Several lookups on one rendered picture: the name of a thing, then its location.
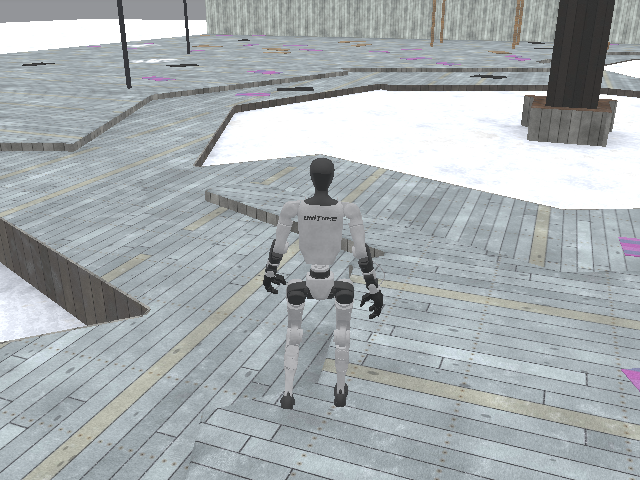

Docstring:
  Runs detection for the robot left foot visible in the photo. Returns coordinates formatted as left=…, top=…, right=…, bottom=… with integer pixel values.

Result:
left=280, top=392, right=295, bottom=409

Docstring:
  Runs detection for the right robot hand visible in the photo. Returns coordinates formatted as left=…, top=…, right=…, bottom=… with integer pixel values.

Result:
left=360, top=290, right=383, bottom=319

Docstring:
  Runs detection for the right robot upper arm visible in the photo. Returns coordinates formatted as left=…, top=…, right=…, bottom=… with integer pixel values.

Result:
left=342, top=202, right=368, bottom=259

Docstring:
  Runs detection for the left robot hand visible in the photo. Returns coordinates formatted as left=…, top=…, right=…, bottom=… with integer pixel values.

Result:
left=263, top=274, right=286, bottom=294

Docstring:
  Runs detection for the humanoid robot head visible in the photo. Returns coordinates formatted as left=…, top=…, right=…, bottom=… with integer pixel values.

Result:
left=304, top=158, right=338, bottom=206

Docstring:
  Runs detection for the left robot upper arm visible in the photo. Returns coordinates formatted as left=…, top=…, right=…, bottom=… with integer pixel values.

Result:
left=273, top=200, right=301, bottom=254

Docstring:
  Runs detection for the left robot forearm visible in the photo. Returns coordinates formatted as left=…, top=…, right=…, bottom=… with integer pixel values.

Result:
left=265, top=239, right=283, bottom=278

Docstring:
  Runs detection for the right robot forearm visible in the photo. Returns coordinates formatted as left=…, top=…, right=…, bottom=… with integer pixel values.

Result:
left=358, top=243, right=380, bottom=294

